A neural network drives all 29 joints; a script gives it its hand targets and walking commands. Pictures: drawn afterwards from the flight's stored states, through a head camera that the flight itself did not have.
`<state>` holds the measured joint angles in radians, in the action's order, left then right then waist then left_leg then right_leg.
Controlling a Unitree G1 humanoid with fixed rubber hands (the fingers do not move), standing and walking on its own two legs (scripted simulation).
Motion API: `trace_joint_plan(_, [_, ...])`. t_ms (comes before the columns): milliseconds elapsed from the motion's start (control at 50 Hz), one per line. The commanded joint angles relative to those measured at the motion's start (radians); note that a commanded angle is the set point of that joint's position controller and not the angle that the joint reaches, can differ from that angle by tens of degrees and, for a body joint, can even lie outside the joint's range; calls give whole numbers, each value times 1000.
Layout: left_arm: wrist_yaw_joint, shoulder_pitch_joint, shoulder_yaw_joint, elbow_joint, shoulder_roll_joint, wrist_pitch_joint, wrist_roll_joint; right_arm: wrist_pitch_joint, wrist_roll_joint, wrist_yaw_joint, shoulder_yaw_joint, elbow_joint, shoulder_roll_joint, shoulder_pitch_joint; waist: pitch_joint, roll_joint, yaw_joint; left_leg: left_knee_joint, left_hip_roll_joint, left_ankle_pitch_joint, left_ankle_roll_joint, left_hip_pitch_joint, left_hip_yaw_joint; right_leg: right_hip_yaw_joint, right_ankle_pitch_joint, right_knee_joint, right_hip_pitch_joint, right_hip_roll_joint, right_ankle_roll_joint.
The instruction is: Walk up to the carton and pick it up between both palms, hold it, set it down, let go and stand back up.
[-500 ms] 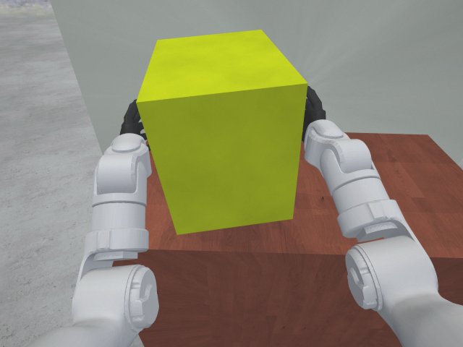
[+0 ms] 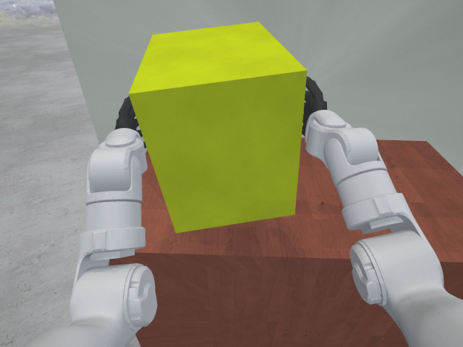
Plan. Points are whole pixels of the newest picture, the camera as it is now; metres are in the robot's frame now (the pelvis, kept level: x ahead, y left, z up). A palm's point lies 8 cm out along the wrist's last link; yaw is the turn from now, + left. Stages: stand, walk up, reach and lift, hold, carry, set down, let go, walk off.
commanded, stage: hold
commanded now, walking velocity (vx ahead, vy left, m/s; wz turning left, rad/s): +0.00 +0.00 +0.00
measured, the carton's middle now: (220, 120) +0.43 +0.01 +0.24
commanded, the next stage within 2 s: none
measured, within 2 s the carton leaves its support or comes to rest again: neither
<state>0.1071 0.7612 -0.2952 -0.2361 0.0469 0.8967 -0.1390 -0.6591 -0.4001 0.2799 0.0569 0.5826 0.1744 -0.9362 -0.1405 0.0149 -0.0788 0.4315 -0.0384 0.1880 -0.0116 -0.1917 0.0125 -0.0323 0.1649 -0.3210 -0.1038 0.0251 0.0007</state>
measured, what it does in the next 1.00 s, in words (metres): stands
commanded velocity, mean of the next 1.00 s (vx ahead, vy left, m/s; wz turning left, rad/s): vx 0.00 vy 0.00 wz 0.00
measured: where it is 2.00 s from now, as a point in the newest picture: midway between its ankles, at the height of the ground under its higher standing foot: outside the picture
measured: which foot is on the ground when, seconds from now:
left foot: down 0.00-1.00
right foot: down 0.00-1.00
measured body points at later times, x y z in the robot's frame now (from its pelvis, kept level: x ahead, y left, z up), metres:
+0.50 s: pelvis +0.00 -0.01 +0.00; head -0.09 +0.00 +0.44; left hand +0.37 +0.16 +0.26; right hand +0.39 -0.14 +0.29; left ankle +0.03 +0.12 -0.74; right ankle +0.01 -0.12 -0.74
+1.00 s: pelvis +0.00 -0.01 +0.00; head -0.08 +0.00 +0.44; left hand +0.38 +0.17 +0.25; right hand +0.39 -0.14 +0.28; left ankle +0.03 +0.12 -0.74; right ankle +0.01 -0.12 -0.74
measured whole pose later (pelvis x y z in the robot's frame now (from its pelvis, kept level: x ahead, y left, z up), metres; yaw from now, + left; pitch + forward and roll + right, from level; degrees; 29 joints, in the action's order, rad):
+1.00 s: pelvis +0.00 -0.01 +0.00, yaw +1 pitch -1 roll -2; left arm 0.07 0.81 -0.31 -0.32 0.08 0.91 -0.13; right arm -0.73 -0.40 0.30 0.06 0.65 0.17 -1.01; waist -0.18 0.04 -0.07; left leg 0.43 -0.03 0.18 -0.02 -0.22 0.06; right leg -0.04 0.17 -0.31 -0.12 0.04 0.01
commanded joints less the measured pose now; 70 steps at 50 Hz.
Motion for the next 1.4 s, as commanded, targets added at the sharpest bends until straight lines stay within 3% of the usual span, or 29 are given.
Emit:
trace_joint_plan(0, [-181, 1090, 469, 256, -536, -101, 213, 18, -157, -158, 207, -336, -708, -908, -470, 47, -8, -57, 75, -209, -39, 185, 13, 33, -190, 29, 72, 62, -57])
trace_joint_plan(60, [-191, 1132, 466, 236, -532, -97, 227, 18, -138, -175, 189, -282, -709, -944, -448, 65, -15, -70, 69, -180, -42, 181, 30, 19, -146, 39, 55, 59, -58])
trace_joint_plan(100, [-194, 1147, 457, 224, -529, -101, 228, 14, -142, -177, 190, -259, -716, -967, -466, 62, -2, -68, 69, -177, -41, 188, 26, 19, -140, 37, 50, 61, -59])
trace_joint_plan(180, [-185, 1189, 461, 225, -550, -118, 249, 27, -161, -181, 200, -303, -749, -1021, -557, 59, 6, -45, 75, -232, -41, 189, 26, 21, -202, 20, 81, 61, -60])
trace_joint_plan(260, [-182, 1209, 457, 230, -532, -117, 250, 12, -158, -174, 172, -249, -736, -985, -532, 73, -14, -54, 70, -197, -48, 183, 33, 22, -151, 30, 54, 63, -57])
trace_joint_plan(360, [-205, 1180, 362, 65, -494, -114, 205, -6, -120, -185, 126, -116, -716, -997, -400, 17, 15, -100, 65, -68, -25, 105, 26, 24, -45, 55, 34, 48, -59])
trace_joint_plan(420, [-206, 1218, 401, 147, -523, -134, 240, 16, -155, -175, 148, -193, -744, -1032, -556, 36, 4, -47, 75, -222, -36, 168, 24, 35, -187, 29, 86, 49, -65])
trace_joint_plan(460, [-200, 1233, 408, 163, -510, -131, 243, 9, -169, -168, 153, -199, -730, -1028, -549, 62, 2, -42, 75, -241, -44, 179, 27, 27, -203, 28, 85, 56, -61])
trace_joint_plan(540, [-207, 1227, 366, 99, -482, -133, 225, -1, -153, -168, 132, -154, -740, -1021, -483, 34, 15, -70, 73, -152, -27, 120, 29, 34, -119, 49, 70, 45, -70])
trace_joint_plan(640, [-204, 1224, 396, 191, -491, -142, 255, 2, -202, -151, 198, -270, -761, -1025, -606, 39, 13, -27, 86, -296, -35, 179, 27, 40, -286, 22, 118, 47, -81])
trace_joint_plan(720, [-204, 1212, 394, 154, -488, -127, 246, -8, -188, -150, 168, -249, -741, -1008, -524, 55, 13, -46, 80, -227, -37, 175, 27, 32, -185, 46, 73, 52, -74])
trace_joint_plan(780, [-214, 1196, 373, 137, -481, -128, 238, -17, -165, -152, 153, -213, -728, -975, -501, 28, -1, -49, 78, -206, -32, 154, 30, 33, -167, 48, 70, 46, -72])
trace_joint_plan(900, [-202, 1210, 409, 218, -496, -133, 254, -11, -193, -145, 193, -300, -750, -999, -574, 42, 13, -27, 83, -294, -42, 174, 31, 27, -257, 28, 109, 58, -74])
trace_joint_plan(960, [-201, 1186, 429, 254, -491, -120, 258, -18, -210, -139, 212, -330, -747, -969, -603, 54, 3, -12, 88, -339, -43, 187, 37, 40, -336, 17, 140, 55, -77])
trace_joint_plan(1000, [-201, 1182, 411, 249, -490, -110, 248, -23, -210, -140, 202, -331, -730, -978, -550, 57, 14, -23, 85, -304, -46, 174, 35, 31, -275, 28, 116, 57, -75])
trace_joint_plan(1040, [-205, 1143, 413, 237, -483, -102, 235, -30, -191, -144, 197, -292, -722, -941, -514, 54, 8, -36, 80, -298, -46, 180, 40, 29, -260, 36, 98, 55, -69])
trace_joint_plan(1120, [-209, 1134, 446, 251, -512, -91, 248, -32, -198, -146, 193, -331, -698, -944, -537, 70, -13, -25, 74, -321, -58, 206, 46, 29, -274, 36, 106, 65, -62])
trace_joint_plan(1180, [-212, 1155, 431, 217, -500, -92, 234, -39, -171, -153, 163, -264, -692, -933, -466, 69, -16, -46, 67, -267, -58, 189, 48, 24, -215, 47, 71, 60, -55])
trace_joint_plan(1220, [-208, 1155, 450, 250, -517, -96, 248, -34, -178, -155, 178, -285, -701, -940, -526, 74, -22, -30, 67, -312, -60, 197, 50, 24, -254, 35, 99, 65, -54])
trace_joint_plan(1280, [-204, 1156, 471, 290, -528, -97, 262, -32, -203, -157, 204, -342, -717, -947, -564, 75, -9, -20, 71, -373, -66, 206, 53, 23, -318, 23, 120, 70, -53])
trace_joint_plan(1380, [-197, 1171, 415, 224, -514, -97, 236, -29, -184, -162, 180, -305, -716, -984, -511, 56, 11, -37, 69, -291, -47, 184, 42, 26, -222, 36, 83, 65, -59])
